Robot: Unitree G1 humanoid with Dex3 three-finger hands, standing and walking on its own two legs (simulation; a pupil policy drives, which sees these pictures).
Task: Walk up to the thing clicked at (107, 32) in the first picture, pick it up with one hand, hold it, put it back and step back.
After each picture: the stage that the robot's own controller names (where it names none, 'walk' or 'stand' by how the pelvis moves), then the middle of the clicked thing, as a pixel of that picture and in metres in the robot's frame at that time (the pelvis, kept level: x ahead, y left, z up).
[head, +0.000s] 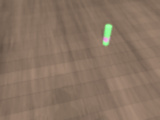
stand; (107, 35) +1.45 -0.29 -0.65
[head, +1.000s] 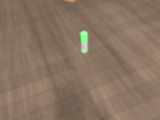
walk; (84, 42) +1.34 +0.06 -0.63
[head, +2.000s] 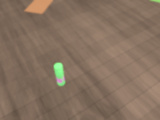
walk; (59, 74) +0.85 +0.23 -0.64
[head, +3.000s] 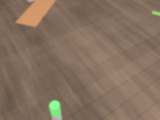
walk; (56, 112) +0.51 +0.18 -0.63
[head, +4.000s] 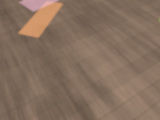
stand; out of the picture +0.37 +0.18 -0.65
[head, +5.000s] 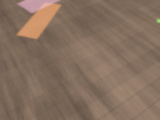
stand; out of the picture +0.38 +0.18 -0.66
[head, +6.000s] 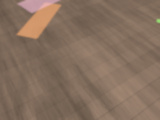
stand; out of the picture +0.38 +0.19 -0.66
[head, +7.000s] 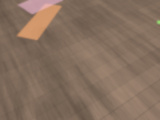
stand; out of the picture +0.37 +0.19 -0.66
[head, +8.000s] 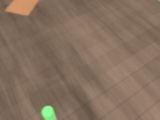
go down; (49, 116) +0.39 +0.19 -0.62
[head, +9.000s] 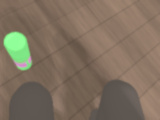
go down; (20, 54) +0.46 +0.23 -0.24
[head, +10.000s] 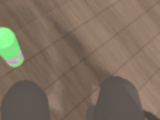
close in; (10, 50) +0.45 +0.24 -0.22
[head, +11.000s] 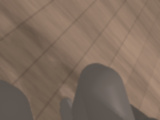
close; out of the picture +0.43 +0.28 -0.16
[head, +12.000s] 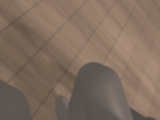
lift; out of the picture +0.43 +0.28 -0.16
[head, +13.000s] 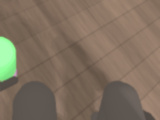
lift; (2, 67) +0.34 +0.26 -0.04
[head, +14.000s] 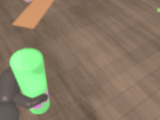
hold; (34, 86) +0.31 +0.15 +0.08
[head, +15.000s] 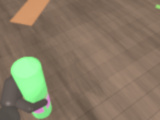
hold; (35, 92) +0.31 +0.16 +0.03
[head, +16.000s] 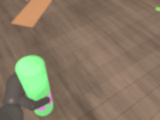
hold; (38, 90) +0.32 +0.15 +0.04
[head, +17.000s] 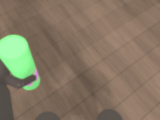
crouch; (23, 68) +0.39 +0.18 -0.02
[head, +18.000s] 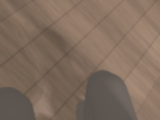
lower; out of the picture +0.47 +0.26 -0.09
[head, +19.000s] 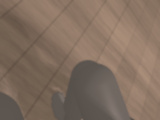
lower; out of the picture +0.45 +0.29 -0.17
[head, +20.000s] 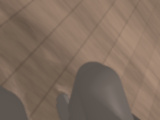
lower; out of the picture +0.44 +0.29 -0.16
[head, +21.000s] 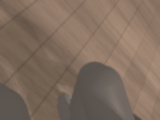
lower; out of the picture +0.43 +0.28 -0.16
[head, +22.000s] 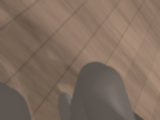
rest; out of the picture +0.42 +0.28 -0.16
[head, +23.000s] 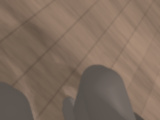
open; out of the picture +0.43 +0.26 -0.17
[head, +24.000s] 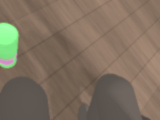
stand; (6, 49) +0.44 +0.23 -0.20
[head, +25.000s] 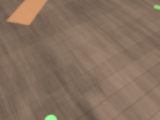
stand; out of the picture +0.38 +0.17 -0.57
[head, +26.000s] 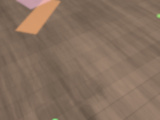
stand; out of the picture +0.40 +0.17 -0.60
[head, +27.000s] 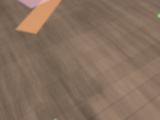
stand; out of the picture +0.39 +0.17 -0.60
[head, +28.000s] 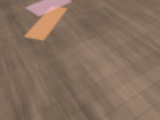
stand; out of the picture +0.41 +0.16 -0.65
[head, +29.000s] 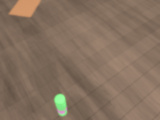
walk; (61, 105) +0.49 +0.16 -0.63
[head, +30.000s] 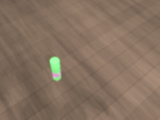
walk; (56, 69) +0.77 +0.18 -0.63
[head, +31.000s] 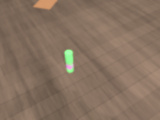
stand; (69, 61) +1.02 +0.18 -0.64
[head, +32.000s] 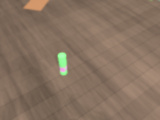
stand; (62, 64) +1.00 +0.18 -0.66
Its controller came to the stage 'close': yes
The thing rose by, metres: 0.69
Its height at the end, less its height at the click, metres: +0.00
